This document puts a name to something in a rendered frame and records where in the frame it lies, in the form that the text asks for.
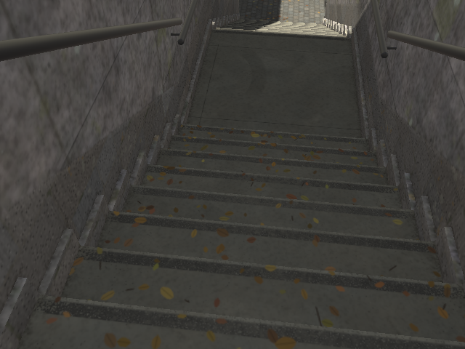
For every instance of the stairs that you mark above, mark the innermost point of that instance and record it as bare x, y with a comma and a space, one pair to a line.
253, 239
265, 26

